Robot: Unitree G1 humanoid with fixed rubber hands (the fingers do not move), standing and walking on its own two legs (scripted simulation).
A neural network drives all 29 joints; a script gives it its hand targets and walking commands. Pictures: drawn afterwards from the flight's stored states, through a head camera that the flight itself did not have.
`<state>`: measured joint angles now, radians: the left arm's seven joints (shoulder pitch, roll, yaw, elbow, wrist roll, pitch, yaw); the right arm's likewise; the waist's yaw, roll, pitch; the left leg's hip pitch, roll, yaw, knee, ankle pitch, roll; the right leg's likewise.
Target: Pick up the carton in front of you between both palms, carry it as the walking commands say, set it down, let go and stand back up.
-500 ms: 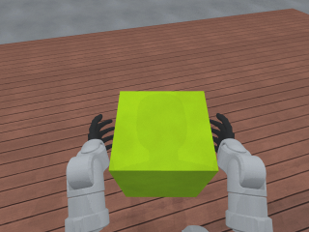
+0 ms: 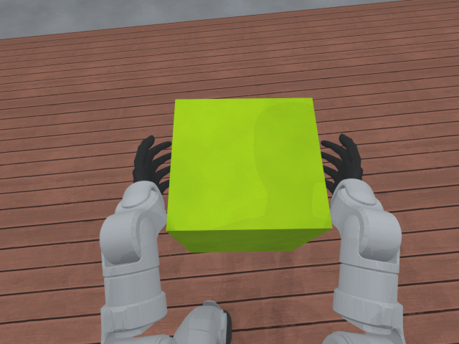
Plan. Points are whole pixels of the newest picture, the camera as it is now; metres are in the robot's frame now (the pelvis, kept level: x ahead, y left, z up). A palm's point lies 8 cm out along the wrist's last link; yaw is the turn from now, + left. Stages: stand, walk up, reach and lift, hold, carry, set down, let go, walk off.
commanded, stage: carry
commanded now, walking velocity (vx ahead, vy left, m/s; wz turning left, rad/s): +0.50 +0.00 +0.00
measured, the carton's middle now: (242, 186) +0.37 +0.04 +0.01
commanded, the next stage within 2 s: none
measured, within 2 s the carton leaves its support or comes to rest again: neither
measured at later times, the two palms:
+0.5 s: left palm (210, 55) +0.70 +0.14 +0.04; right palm (345, 59) +0.68 -0.17 +0.05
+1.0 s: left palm (206, 0) +1.03 +0.19 +0.00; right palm out of the picture +1.03 -0.12 +0.00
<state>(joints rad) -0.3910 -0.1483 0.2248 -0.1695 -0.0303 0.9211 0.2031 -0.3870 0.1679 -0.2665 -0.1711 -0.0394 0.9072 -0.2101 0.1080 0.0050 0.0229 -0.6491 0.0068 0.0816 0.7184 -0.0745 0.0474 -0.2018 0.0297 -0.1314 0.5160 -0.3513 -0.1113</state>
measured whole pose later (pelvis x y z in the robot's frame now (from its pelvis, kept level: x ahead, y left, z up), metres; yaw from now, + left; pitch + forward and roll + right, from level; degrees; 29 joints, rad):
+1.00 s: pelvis +0.69 +0.03 -0.10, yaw +0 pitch +6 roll -1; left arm -0.43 -0.09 0.21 -0.04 0.02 0.91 0.21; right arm -0.41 0.14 -0.25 -0.05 -0.05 0.90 -0.21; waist 0.02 -0.01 -0.07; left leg -0.53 0.00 0.11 0.63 -0.10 0.08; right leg -0.34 0.02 -0.03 1.09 -0.55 -0.04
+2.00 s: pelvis +1.28 +0.05 -0.15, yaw -1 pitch +6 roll -1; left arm -0.40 -0.15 0.27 0.02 0.03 0.93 0.21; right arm -0.38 0.14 -0.26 0.03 -0.02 0.92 -0.19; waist -0.04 0.00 -0.09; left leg -0.43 -0.02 0.09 0.60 -0.18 0.06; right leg -0.59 0.00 -0.02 1.13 -0.45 -0.04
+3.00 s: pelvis +1.85 +0.07 -0.20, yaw -2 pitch +6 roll -2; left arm -0.38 -0.15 0.27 -0.05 0.04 0.88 0.21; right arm -0.38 0.14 -0.25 -0.02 0.01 0.89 -0.17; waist -0.07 -0.01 -0.03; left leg -0.24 -0.07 0.10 0.49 -0.26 0.12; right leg -0.73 -0.04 -0.02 0.86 -0.11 -0.04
